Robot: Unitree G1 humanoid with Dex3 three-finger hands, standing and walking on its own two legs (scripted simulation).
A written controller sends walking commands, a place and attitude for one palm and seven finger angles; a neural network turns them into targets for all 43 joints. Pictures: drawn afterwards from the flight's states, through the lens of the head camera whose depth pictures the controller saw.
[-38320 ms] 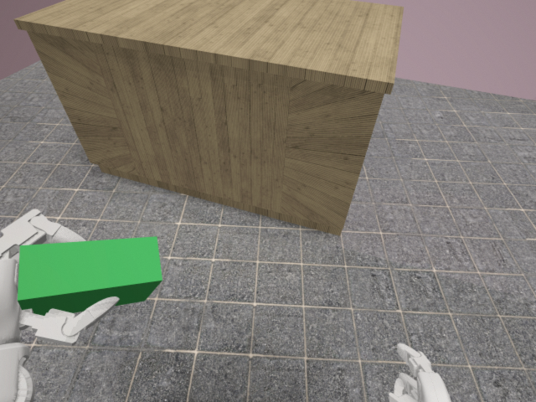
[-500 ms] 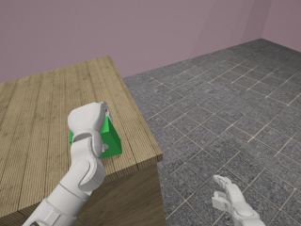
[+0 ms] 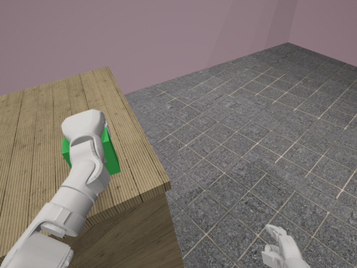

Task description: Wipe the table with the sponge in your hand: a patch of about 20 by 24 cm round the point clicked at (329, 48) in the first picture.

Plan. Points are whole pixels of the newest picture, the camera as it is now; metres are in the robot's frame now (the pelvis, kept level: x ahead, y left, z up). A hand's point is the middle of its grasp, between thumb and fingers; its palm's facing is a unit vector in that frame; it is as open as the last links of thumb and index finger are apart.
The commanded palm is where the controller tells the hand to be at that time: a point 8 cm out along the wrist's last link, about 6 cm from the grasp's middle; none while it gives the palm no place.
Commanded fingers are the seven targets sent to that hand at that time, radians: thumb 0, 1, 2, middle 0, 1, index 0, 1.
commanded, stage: wipe forward along the third lane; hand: left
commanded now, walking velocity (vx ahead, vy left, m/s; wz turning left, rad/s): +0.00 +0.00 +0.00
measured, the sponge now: (96, 162) +0.34 +0.25 +0.08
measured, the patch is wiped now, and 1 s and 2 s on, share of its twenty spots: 0.60 0.75 0.75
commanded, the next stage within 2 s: bring the hand home and regain balance in 1.62 s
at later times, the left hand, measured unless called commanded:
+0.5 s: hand (90, 132) +0.39 +0.26 +0.14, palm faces -0.03 -0.02 -1.00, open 9.3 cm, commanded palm +0.36 +0.29 +0.17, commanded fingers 0.00 0.10 1.30 -1.20 -1.60 -1.20 -1.60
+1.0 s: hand (83, 127) +0.41 +0.29 +0.14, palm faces -0.12 +0.00 -0.99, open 9.3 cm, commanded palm +0.40 +0.32 +0.16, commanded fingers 0.00 0.10 1.30 -1.20 -1.60 -1.20 -1.60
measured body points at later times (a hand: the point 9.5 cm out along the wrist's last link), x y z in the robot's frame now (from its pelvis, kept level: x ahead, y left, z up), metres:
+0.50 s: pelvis +0.00 -0.04 -0.01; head -0.01 -0.08 +0.44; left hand +0.39 +0.26 +0.19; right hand +0.15 -0.30 -0.13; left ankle +0.00 +0.11 -0.73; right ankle -0.01 -0.03 -0.74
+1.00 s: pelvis +0.00 -0.06 -0.01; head +0.02 -0.10 +0.43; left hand +0.41 +0.29 +0.20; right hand +0.09 -0.34 -0.15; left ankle +0.04 +0.10 -0.72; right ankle -0.01 -0.03 -0.74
